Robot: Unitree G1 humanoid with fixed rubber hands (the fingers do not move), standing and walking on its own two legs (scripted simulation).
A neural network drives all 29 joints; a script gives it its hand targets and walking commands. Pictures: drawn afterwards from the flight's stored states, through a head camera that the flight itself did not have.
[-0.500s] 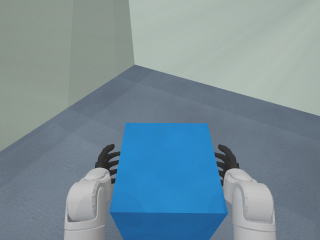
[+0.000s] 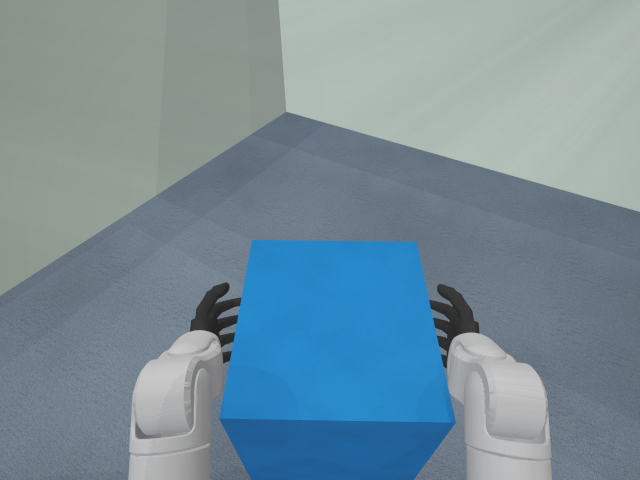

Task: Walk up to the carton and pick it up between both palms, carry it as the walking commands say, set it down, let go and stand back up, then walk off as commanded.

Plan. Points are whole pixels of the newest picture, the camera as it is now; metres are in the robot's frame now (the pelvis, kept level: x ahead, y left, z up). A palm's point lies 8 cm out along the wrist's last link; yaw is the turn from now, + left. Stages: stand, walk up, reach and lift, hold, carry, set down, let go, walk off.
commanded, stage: carry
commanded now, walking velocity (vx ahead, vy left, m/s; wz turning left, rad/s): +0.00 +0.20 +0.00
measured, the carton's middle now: (332, 369) +0.28 +0.00 +0.02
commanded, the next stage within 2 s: none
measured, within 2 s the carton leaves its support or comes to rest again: neither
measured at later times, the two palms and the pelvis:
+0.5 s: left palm (190, 361) +0.25 +0.15 +0.10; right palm (463, 385) +0.23 -0.13 +0.09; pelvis -0.04 +0.03 +0.00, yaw -2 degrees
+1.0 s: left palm (59, 436) +0.18 +0.27 +0.08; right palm (356, 436) +0.18 -0.02 +0.09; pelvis -0.10 +0.12 +0.01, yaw -1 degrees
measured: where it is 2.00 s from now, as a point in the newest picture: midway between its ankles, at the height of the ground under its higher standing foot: outside the picture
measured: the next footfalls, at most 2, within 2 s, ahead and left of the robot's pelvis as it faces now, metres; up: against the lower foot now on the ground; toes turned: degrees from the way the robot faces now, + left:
right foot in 0.54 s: -0.03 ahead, -0.08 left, +0.00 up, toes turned -12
left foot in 0.88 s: -0.03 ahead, +0.26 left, +0.00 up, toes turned +4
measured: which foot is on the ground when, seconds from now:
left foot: down 0.00-0.56, up 0.58-0.86, down 0.88-1.00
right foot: down 0.00-0.28, up 0.30-0.52, down 0.54-0.90, up 0.92-1.00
